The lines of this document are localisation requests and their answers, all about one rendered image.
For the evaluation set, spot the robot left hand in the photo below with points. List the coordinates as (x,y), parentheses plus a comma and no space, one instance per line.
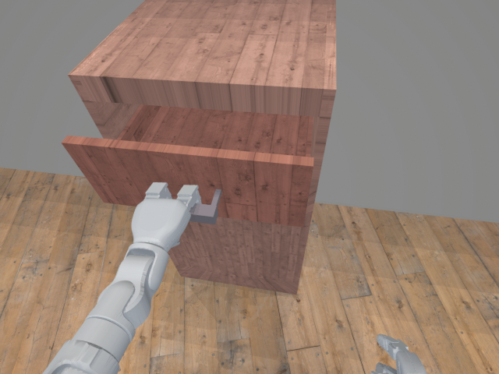
(160,219)

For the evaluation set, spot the cabinet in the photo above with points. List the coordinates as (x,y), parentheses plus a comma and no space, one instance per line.
(263,56)

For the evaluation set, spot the robot right hand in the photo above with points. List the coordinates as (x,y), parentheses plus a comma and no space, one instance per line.
(406,361)

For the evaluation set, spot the robot left forearm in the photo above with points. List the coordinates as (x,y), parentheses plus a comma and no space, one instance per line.
(122,306)

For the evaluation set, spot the handle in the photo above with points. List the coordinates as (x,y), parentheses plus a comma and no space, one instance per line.
(204,213)

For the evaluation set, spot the drawer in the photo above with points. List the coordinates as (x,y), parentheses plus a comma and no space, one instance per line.
(260,161)

